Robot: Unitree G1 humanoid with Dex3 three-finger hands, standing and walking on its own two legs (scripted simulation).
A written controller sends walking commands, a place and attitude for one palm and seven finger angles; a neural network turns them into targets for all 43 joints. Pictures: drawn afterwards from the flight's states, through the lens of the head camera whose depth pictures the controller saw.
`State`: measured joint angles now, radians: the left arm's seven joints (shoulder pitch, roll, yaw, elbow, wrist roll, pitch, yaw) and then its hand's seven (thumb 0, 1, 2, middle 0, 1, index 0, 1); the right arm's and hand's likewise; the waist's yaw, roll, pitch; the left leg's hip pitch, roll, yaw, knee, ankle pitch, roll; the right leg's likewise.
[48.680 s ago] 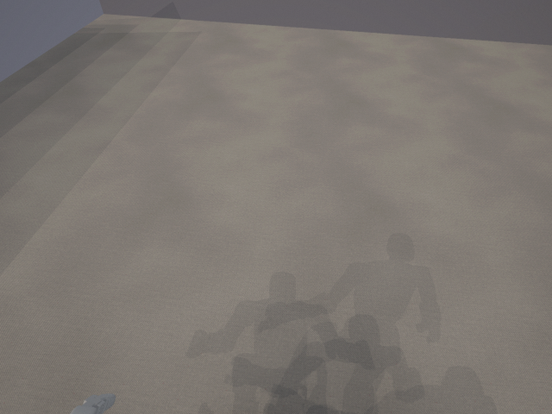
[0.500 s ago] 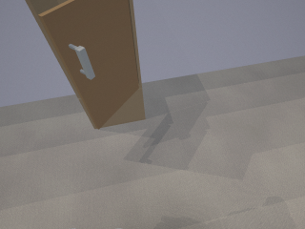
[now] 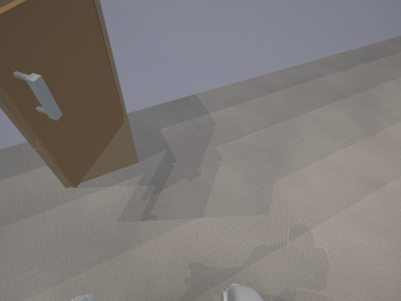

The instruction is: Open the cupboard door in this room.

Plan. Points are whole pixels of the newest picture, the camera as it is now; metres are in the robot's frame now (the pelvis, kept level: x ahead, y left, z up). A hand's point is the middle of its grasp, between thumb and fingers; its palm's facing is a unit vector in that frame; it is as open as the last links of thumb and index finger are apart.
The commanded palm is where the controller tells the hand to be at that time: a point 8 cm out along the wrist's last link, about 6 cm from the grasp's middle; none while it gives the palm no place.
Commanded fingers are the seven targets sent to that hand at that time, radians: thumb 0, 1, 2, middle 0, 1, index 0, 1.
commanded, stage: walk to a spot facing it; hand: left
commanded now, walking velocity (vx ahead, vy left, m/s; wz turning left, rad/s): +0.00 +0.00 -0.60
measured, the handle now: (38, 96) +0.52 +0.45 +0.04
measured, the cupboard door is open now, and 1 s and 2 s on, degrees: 44 44 44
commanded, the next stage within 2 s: turn to face it in 1.74 s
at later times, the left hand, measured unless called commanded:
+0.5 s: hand (136, 295) +0.14 +0.15 -0.18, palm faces -0.27 -0.94 -0.19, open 7.4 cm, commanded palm none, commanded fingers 0.00 0.90 0.90 -0.20 -0.30 -0.20 -0.30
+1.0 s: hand (241, 199) +0.40 -0.09 -0.17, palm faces -0.61 -0.77 -0.20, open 7.4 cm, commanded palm none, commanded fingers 0.00 0.90 0.90 -0.20 -0.30 -0.20 -0.30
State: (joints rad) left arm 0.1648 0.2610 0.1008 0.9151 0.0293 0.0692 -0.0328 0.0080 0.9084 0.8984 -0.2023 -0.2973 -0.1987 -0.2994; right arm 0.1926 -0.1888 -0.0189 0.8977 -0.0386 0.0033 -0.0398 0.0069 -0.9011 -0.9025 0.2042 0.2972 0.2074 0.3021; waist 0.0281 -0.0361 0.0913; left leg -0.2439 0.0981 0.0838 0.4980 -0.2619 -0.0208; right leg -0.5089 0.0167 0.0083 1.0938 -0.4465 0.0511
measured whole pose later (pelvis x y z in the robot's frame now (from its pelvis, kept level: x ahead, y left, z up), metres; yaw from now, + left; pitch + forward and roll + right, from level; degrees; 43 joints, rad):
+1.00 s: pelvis +0.17 -0.15 -0.03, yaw -35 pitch +0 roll +1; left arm 0.05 0.21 0.06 0.90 0.02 -0.04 -0.04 0.01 0.91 0.90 -0.20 -0.30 -0.20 -0.30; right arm 0.47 -0.16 -0.01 1.08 -0.01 -0.01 -0.01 0.01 -0.90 -0.90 0.20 0.30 0.21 0.30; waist -0.06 -0.02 0.13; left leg -0.19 0.15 0.13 1.10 -0.51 -0.05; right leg -0.44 0.01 -0.11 0.70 -0.25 -0.11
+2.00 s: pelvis +0.50 -0.48 -0.02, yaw -49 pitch +0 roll +1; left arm 0.07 0.22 0.06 0.97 0.03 -0.06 -0.01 0.01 0.92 0.90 -0.20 -0.30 -0.19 -0.30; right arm 0.46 -0.17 -0.02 1.14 -0.01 -0.02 -0.02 0.01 -0.91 -0.90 0.20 0.30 0.20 0.30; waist -0.08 0.01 0.09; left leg -0.18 0.10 0.12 0.90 -0.55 -0.03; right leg -0.42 -0.05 -0.12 0.66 -0.24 -0.06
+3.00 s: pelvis +0.55 -0.60 +0.00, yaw -13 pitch +1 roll +2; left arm 0.22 0.18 0.03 0.90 0.03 0.01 0.02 0.01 0.91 0.90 -0.21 -0.30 -0.20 -0.30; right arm 0.13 -0.26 -0.08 0.92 -0.01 0.07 0.03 0.01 -0.91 -0.90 0.20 0.30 0.20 0.30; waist -0.01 -0.03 0.11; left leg -0.44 0.03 0.07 0.89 -0.44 -0.07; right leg -0.21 -0.13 -0.16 0.53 -0.32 0.02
